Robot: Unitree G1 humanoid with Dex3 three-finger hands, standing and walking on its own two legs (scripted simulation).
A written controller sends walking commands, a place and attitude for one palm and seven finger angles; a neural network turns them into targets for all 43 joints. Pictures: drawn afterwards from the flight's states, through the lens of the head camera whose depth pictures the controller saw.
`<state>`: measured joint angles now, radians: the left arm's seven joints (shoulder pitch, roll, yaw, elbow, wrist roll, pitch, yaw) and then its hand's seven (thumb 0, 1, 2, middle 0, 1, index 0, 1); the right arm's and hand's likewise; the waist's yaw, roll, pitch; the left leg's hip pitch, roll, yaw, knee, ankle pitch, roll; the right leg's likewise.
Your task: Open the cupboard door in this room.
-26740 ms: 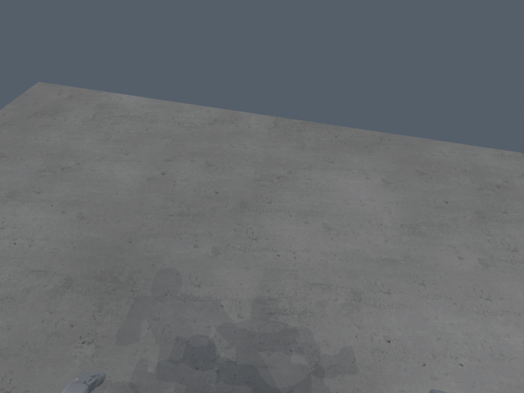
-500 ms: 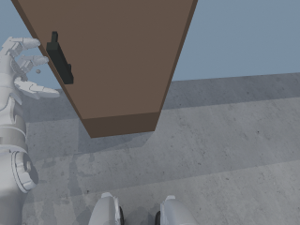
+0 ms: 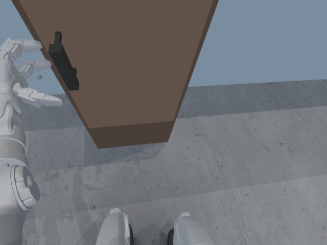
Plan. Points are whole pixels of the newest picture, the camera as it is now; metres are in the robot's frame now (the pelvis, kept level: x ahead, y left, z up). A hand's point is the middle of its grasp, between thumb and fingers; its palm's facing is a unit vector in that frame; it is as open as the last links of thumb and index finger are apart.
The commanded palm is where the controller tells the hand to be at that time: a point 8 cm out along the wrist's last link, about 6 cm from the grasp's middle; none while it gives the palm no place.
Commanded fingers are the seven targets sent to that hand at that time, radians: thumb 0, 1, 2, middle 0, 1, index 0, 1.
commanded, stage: move the hooked fingers beside the handle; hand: left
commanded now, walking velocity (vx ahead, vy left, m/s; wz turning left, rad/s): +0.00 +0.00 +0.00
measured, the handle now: (66, 62) +0.53 +0.21 +0.06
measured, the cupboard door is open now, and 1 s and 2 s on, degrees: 0 0 0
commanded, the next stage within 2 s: slide the fingers in behind the handle in 0.30 s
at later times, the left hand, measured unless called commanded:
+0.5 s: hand (39, 78) +0.48 +0.26 +0.07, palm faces +0.07 -1.00 -0.01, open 14.0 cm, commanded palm +0.46 +0.29 +0.07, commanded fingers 0.00 -0.50 0.30 -0.30 -1.20 -0.30 -1.20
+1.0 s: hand (49, 79) +0.48 +0.24 +0.07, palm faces +0.14 -0.99 -0.01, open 14.5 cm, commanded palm +0.47 +0.25 +0.07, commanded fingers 0.00 -0.50 0.30 -0.30 -1.20 -0.30 -1.20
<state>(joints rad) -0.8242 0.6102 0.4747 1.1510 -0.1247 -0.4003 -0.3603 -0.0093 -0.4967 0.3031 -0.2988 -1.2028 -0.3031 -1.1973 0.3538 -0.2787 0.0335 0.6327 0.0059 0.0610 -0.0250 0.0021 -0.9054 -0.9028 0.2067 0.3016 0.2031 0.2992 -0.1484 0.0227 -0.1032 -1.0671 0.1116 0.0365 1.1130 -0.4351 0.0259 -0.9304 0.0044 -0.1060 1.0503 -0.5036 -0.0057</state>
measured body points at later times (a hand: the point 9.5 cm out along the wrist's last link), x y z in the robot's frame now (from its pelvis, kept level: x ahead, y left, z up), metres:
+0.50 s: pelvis +0.00 +0.01 +0.00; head +0.13 +0.04 +0.43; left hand +0.47 +0.31 +0.07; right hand +0.03 -0.27 -0.11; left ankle +0.04 +0.10 -0.65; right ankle -0.01 -0.12 -0.65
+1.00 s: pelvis +0.00 +0.00 +0.00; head +0.13 +0.03 +0.43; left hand +0.47 +0.29 +0.07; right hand +0.03 -0.27 -0.11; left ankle +0.04 +0.10 -0.65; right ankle -0.01 -0.12 -0.65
